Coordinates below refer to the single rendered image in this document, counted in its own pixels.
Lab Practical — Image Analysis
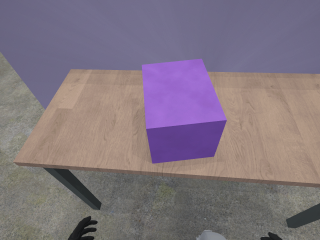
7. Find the table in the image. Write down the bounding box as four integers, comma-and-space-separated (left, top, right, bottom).
13, 69, 320, 228

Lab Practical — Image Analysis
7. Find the carton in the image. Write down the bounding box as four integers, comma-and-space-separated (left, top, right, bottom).
142, 58, 227, 164

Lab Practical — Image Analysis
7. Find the robot left hand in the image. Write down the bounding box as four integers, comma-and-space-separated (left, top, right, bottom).
68, 216, 98, 240

